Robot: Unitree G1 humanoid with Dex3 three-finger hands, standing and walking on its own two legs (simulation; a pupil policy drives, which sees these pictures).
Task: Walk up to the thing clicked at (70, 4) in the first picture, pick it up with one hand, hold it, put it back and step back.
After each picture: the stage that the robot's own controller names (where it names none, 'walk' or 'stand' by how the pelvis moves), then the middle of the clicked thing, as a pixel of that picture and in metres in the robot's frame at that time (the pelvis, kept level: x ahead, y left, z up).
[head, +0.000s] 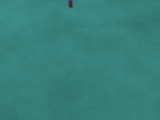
stand; (70, 3) +2.34 +0.16 -0.72
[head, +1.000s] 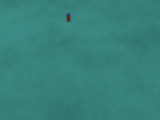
walk; (68, 17) +2.20 +0.14 -0.71
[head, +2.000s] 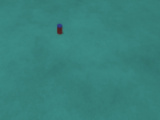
walk; (59, 29) +1.54 +0.15 -0.72
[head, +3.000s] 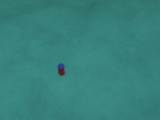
walk; (61, 69) +1.00 +0.15 -0.72
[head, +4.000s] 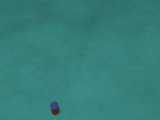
walk; (54, 108) +0.60 +0.19 -0.72
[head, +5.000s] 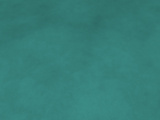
stand; out of the picture +0.39 +0.20 -0.70
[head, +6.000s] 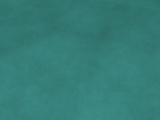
stand; out of the picture +0.35 +0.18 -0.72
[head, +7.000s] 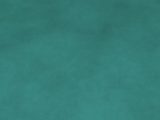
stand; out of the picture +0.36 +0.17 -0.72
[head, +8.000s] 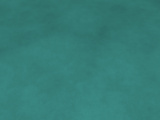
stand; out of the picture +0.36 +0.19 -0.73
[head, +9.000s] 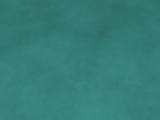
stand; out of the picture +0.35 +0.19 -0.73
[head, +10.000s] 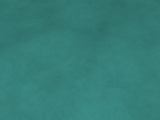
go down; out of the picture +0.35 +0.19 -0.72
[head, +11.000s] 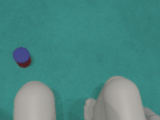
go down; (22, 58) +0.45 +0.20 -0.33
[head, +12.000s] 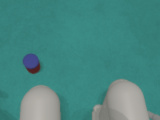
approach; (32, 64) +0.45 +0.18 -0.32
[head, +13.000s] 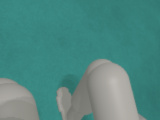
close in; out of the picture +0.45 +0.23 -0.23
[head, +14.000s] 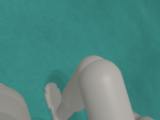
close; out of the picture +0.44 +0.24 -0.23
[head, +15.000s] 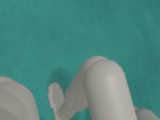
lift; out of the picture +0.42 +0.22 -0.24
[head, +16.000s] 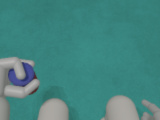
lift; (25, 80) +0.34 +0.19 -0.04
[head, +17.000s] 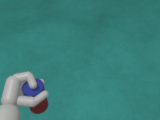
hold; (36, 96) +0.32 +0.17 -0.01
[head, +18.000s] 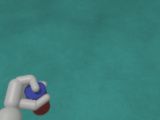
hold; (38, 99) +0.31 +0.16 -0.02
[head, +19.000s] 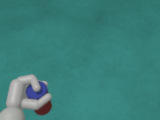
hold; (39, 98) +0.31 +0.16 -0.03
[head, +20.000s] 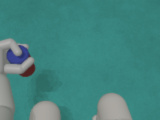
crouch; (22, 62) +0.43 +0.18 -0.10
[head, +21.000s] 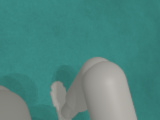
lower; out of the picture +0.46 +0.24 -0.24
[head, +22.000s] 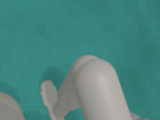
lower; out of the picture +0.46 +0.26 -0.24
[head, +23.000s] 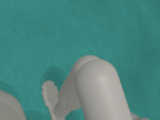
lower; out of the picture +0.46 +0.25 -0.24
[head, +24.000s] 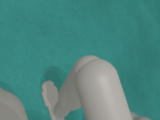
lower; out of the picture +0.46 +0.25 -0.25
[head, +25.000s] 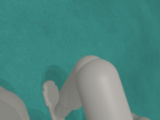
loosen; out of the picture +0.46 +0.24 -0.25
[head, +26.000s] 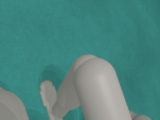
withdraw; out of the picture +0.46 +0.23 -0.25
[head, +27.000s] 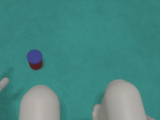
walk; (35, 60) +0.48 +0.18 -0.32
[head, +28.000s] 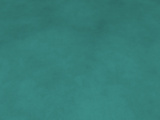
stand; out of the picture +0.39 +0.15 -0.65
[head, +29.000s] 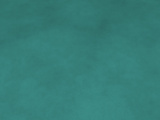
stand; out of the picture +0.39 +0.17 -0.67
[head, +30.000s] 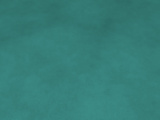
stand; out of the picture +0.40 +0.16 -0.68
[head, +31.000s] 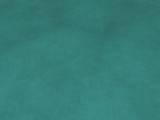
walk; out of the picture +0.40 +0.16 -0.72
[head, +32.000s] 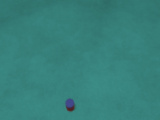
walk; (70, 105) +0.47 +0.10 -0.70
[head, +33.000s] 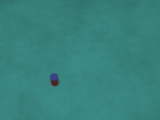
walk; (54, 79) +0.69 +0.17 -0.71
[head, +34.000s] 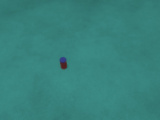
stand; (63, 63) +1.01 +0.22 -0.70
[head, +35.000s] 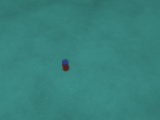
stand; (65, 65) +1.02 +0.17 -0.72
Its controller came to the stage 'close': yes
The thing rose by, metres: 0.71
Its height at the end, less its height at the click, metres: +0.00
